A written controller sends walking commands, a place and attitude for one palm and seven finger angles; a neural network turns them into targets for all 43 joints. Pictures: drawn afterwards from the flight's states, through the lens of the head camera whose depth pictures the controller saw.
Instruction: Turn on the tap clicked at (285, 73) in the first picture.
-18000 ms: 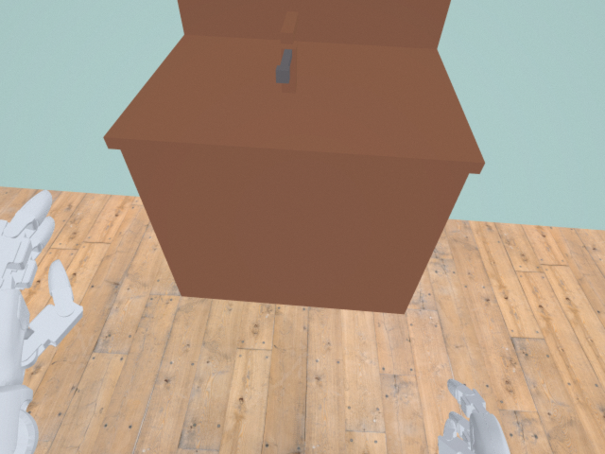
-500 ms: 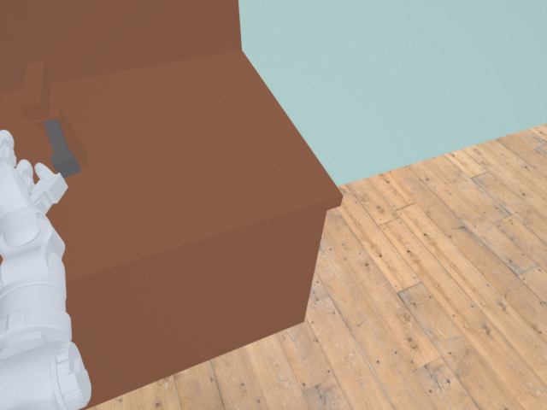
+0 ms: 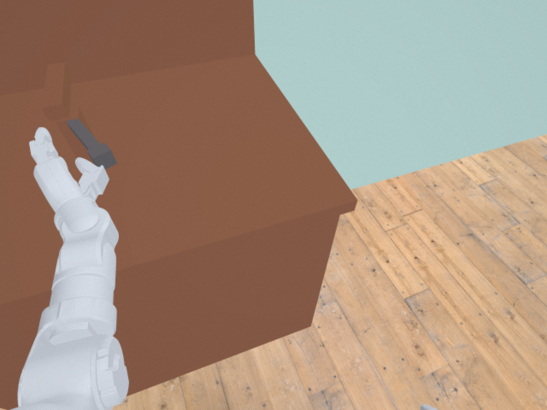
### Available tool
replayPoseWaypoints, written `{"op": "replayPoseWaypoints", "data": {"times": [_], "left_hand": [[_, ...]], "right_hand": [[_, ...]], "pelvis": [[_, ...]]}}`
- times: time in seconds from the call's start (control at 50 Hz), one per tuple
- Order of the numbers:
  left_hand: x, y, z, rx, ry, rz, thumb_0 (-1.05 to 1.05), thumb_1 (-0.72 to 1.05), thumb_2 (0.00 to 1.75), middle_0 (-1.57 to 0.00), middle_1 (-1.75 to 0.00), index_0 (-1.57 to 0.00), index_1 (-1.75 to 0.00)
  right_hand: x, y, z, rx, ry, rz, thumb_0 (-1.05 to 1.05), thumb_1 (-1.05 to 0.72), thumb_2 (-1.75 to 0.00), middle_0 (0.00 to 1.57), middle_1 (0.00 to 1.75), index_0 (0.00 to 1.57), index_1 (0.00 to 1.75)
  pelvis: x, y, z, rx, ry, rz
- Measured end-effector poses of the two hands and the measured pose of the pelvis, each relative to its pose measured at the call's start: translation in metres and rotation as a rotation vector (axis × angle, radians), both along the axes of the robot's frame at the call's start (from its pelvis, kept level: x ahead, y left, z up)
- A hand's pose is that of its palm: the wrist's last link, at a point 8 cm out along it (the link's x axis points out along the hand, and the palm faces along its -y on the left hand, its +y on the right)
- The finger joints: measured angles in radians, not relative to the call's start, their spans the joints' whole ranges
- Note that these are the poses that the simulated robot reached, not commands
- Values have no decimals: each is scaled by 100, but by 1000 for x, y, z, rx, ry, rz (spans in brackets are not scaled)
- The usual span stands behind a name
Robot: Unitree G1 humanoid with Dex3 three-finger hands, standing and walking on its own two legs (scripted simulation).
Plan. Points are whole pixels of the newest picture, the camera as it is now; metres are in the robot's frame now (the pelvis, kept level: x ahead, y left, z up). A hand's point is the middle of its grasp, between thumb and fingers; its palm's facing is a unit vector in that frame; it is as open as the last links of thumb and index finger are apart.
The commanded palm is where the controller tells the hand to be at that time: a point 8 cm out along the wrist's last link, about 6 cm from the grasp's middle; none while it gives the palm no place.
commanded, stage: push the lever round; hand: left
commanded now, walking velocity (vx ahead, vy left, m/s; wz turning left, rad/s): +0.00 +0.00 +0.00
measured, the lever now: (102, 157) +0.45 +0.28 +0.13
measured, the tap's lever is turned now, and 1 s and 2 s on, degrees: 22 49 76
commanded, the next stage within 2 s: lift the hand up off the lever in 1.90 s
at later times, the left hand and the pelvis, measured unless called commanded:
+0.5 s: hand (136, 159) +0.45 +0.23 +0.12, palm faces +0.74 -0.67 -0.08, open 7.6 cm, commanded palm +0.41 +0.25 +0.13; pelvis -0.01 -0.01 -0.01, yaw +1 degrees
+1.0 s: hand (146, 151) +0.47 +0.22 +0.13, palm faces +0.81 -0.58 -0.09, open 7.8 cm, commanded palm +0.42 +0.23 +0.13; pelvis +0.00 -0.02 -0.01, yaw +0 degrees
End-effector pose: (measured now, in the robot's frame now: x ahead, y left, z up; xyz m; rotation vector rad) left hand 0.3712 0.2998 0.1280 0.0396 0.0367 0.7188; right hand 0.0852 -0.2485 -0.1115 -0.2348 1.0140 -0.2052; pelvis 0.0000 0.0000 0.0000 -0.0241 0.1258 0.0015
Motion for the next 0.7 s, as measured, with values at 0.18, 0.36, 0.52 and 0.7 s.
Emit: {"op": "replayPoseWaypoints", "data": {"times": [0.18, 0.36, 0.52, 0.7], "left_hand": [[0, -11, 0, 0, 12, 46, 2, 91, 90, -15, -15, -16, -15], [13, -28, 2, 14, 25, 92, 2, 92, 91, -15, -15, -16, -15], [31, -50, 2, 12, 40, 122, 2, 94, 91, -15, -15, -16, -15], [46, -63, 2, 2, 52, 178, 1, 93, 91, -16, -15, -16, -15]], "right_hand": [[-2, 3, -2, 3, 16, 4, 0, -90, -90, 21, 30, 20, 30], [-15, -3, -7, -10, 57, 11, 0, -90, -90, 21, 30, 20, 30], [-37, -9, -14, -1, 118, -8, 0, -91, -90, 21, 30, 20, 30], [-63, -18, -20, 17, 189, -51, 0, -91, -90, 21, 30, 20, 30]], "pelvis": [[-2, 2, -1, 0, -5, 4], [-9, -1, -3, -1, 15, 14], [-11, -6, -6, 3, 42, 11], [-6, -14, -7, 9, 67, -5]]}}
